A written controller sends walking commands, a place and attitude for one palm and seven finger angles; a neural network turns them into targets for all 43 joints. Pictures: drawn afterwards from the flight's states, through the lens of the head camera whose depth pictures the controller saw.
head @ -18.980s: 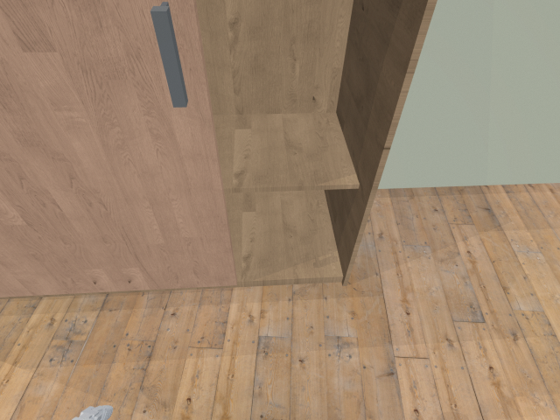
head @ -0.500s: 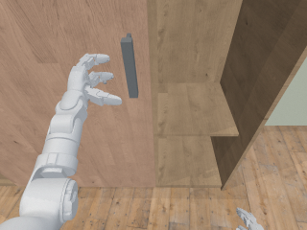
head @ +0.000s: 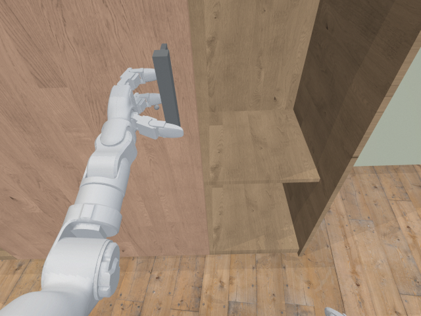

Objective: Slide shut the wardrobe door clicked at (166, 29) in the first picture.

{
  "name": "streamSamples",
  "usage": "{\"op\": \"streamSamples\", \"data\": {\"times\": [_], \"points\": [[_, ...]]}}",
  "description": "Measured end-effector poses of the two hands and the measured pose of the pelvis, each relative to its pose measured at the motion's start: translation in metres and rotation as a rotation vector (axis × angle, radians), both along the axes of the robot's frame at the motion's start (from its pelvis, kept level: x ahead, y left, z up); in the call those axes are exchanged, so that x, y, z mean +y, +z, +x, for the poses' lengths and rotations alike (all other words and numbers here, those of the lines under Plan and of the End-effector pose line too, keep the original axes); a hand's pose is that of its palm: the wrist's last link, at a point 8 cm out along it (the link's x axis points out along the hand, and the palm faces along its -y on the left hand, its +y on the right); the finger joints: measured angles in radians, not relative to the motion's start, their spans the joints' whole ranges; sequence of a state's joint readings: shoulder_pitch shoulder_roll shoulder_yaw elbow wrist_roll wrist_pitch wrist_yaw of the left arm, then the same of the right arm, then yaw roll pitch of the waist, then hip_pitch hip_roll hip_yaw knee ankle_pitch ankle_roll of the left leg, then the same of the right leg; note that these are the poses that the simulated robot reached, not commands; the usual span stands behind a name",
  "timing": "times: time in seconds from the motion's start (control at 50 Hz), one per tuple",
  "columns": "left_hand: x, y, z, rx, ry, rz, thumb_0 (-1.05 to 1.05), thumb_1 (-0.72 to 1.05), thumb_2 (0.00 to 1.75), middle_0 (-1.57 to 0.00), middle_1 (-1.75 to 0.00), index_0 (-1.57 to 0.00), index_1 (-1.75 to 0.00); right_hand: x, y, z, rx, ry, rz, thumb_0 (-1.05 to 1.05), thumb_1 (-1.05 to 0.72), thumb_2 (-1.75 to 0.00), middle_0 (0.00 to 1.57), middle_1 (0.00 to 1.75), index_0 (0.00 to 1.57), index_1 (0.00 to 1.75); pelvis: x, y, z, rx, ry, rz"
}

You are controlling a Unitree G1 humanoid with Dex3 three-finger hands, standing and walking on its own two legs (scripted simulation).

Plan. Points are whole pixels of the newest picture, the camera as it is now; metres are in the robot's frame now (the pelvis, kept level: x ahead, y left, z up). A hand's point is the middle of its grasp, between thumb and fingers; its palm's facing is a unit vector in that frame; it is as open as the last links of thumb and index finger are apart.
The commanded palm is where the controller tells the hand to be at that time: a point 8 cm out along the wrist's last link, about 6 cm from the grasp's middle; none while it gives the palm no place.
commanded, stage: feel for the door with the fingertips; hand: left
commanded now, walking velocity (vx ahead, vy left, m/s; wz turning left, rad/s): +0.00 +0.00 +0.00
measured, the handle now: (169, 90) +0.51 +0.09 +0.19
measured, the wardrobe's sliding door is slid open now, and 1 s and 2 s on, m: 0.43 0.43 0.43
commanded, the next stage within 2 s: slide the fingers in behind the handle in 0.54 s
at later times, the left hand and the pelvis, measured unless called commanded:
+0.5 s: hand (148, 101) +0.46 +0.12 +0.20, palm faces +0.03 -1.00 -0.01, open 14.0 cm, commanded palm +0.44 +0.17 +0.20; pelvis +0.00 +0.00 +0.00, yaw +0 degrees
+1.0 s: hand (155, 101) +0.46 +0.11 +0.20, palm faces +0.00 -1.00 +0.02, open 14.0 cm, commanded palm +0.43 +0.16 +0.20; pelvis +0.00 +0.01 +0.00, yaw -1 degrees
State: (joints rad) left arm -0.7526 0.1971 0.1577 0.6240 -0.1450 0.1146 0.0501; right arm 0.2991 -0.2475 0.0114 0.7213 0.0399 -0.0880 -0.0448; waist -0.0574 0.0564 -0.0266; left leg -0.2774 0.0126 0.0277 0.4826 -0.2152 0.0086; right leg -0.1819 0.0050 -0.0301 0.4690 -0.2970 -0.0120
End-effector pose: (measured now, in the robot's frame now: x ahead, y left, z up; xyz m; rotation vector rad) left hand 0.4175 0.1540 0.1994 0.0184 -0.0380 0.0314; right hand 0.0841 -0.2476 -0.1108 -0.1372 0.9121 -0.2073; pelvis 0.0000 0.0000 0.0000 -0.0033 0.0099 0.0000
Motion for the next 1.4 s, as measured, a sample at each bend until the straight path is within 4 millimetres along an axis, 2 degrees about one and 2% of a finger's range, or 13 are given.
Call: {"op": "streamSamples", "data": {"times": [0.24, 0.42, 0.74, 0.98, 1.24, 1.4], "points": [[0.002, 0.005, 0.010, 0.013, -0.003, -0.014, -0.01, -0.50, 0.30, -0.30, -1.20, -0.30, -1.21, -0.011, 0.002, -0.005, 0.001, -0.015, -0.019, 0.01, -0.91, -0.90, 0.20, 0.30, 0.20, 0.30, -0.004, 0.000, -0.001, 0.007, -0.001, -0.001], [0.016, 0.000, 0.020, 0.024, 0.014, -0.016, -0.01, -0.50, 0.30, -0.30, -1.20, -0.30, -1.20, -0.014, 0.002, -0.011, 0.024, -0.025, -0.030, 0.01, -0.91, -0.90, 0.20, 0.30, 0.20, 0.30, -0.004, 0.000, 0.000, 0.023, -0.002, -0.003], [0.021, -0.001, 0.025, 0.014, -0.004, -0.015, -0.01, -0.50, 0.30, -0.35, -1.26, -0.34, -1.23, -0.003, -0.004, -0.020, 0.062, -0.015, -0.024, 0.01, -0.91, -0.90, 0.20, 0.30, 0.20, 0.30, 0.006, -0.002, 0.001, 0.035, 0.005, -0.008], [0.006, -0.003, 0.022, 0.005, -0.033, -0.035, -0.01, -0.50, 0.30, -0.31, -1.22, -0.31, -1.21, 0.007, -0.002, -0.021, 0.028, -0.026, -0.009, 0.01, -0.91, -0.90, 0.20, 0.30, 0.20, 0.30, 0.012, -0.002, 0.000, 0.032, -0.012, -0.006], [0.008, -0.003, 0.009, 0.001, -0.015, -0.019, -0.01, -0.50, 0.30, -0.30, -1.20, -0.30, -1.20, 0.007, 0.003, -0.009, -0.002, -0.017, -0.012, 0.01, -0.91, -0.90, 0.20, 0.30, 0.20, 0.30, 0.011, -0.001, -0.001, 0.012, -0.009, -0.008], [-0.010, 0.003, 0.009, -0.001, -0.034, -0.025, -0.01, -0.50, 0.30, -0.30, -1.20, -0.29, -1.20, 0.005, 0.004, 0.002, -0.021, 0.004, -0.012, 0.01, -0.91, -0.90, 0.20, 0.30, 0.20, 0.30, 0.009, -0.001, -0.002, 0.016, -0.002, -0.006]]}}
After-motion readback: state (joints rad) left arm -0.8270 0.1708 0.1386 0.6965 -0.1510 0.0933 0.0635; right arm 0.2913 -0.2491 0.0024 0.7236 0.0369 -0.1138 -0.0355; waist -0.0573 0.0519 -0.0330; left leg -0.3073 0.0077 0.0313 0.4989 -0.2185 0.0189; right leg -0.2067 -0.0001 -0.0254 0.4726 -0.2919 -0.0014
